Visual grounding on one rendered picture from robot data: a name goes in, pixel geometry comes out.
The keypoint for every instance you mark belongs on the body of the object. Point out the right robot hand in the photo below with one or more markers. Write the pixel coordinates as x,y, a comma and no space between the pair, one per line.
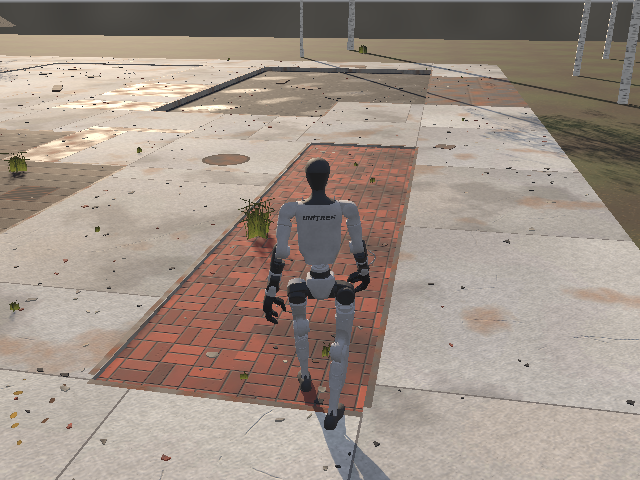
355,277

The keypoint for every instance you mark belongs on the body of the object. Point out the right robot upper arm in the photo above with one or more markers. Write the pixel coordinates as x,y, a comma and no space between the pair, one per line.
350,211

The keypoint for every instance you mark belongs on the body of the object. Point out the left robot upper arm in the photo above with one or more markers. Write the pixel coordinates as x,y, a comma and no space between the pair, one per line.
287,212

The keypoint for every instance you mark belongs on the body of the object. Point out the robot left foot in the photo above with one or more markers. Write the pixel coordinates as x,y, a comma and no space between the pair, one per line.
305,384

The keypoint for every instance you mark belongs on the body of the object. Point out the robot left shin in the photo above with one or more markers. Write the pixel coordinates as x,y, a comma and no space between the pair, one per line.
302,350

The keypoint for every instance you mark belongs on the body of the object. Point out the left robot forearm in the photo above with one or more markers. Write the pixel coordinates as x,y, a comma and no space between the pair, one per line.
275,274

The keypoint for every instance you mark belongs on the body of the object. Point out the right robot forearm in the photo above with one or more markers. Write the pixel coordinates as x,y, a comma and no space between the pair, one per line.
362,261

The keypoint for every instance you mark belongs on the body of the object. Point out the left robot hand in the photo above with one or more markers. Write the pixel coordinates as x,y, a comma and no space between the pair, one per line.
267,307

